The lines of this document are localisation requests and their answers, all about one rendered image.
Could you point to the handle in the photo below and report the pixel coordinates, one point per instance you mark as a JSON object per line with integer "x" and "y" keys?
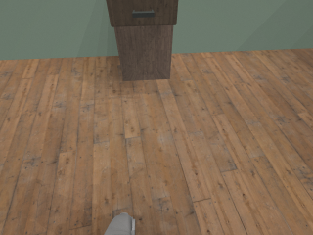
{"x": 143, "y": 14}

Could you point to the cabinet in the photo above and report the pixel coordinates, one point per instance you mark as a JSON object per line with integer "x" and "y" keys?
{"x": 145, "y": 51}

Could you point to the drawer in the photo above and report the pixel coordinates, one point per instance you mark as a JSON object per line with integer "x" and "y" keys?
{"x": 121, "y": 12}

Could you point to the robot left thigh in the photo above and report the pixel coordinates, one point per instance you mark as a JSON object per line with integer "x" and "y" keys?
{"x": 122, "y": 224}

